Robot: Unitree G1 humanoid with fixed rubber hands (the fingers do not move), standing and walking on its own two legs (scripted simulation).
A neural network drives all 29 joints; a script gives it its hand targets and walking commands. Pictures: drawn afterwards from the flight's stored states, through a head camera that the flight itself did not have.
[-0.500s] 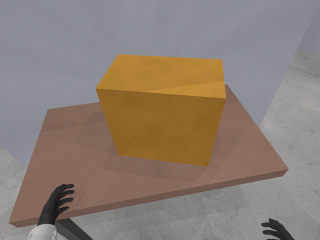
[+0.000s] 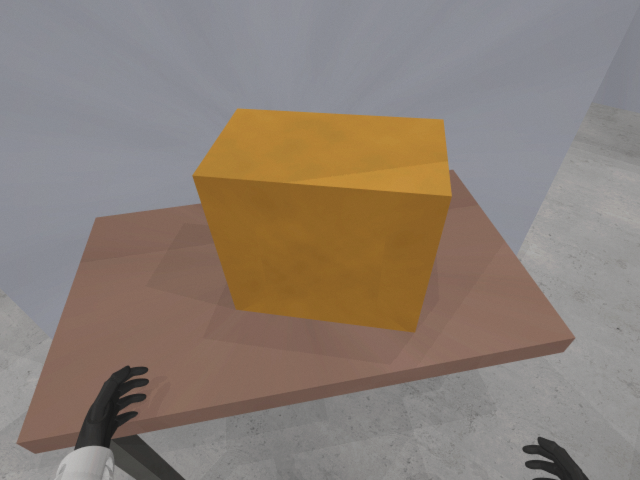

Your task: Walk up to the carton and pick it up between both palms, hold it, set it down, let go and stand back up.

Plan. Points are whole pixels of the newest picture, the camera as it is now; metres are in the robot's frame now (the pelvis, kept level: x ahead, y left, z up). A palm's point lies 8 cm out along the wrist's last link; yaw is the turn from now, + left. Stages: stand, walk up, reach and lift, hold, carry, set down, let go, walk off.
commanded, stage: stand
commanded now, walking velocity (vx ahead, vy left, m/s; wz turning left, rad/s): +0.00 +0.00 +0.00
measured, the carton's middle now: (329, 224) +0.47 -0.03 +0.06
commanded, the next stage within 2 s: none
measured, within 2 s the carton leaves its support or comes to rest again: neither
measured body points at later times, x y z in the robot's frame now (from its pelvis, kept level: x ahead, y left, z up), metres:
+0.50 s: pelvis +0.00 +0.00 +0.00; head -0.02 -0.01 +0.45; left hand +0.22 +0.28 -0.02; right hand +0.11 -0.30 -0.09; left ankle +0.02 +0.12 -0.74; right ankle +0.02 -0.10 -0.74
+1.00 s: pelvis +0.00 +0.00 +0.00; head -0.02 -0.01 +0.45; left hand +0.22 +0.28 -0.02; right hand +0.11 -0.30 -0.09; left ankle +0.02 +0.12 -0.74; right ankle +0.02 -0.10 -0.74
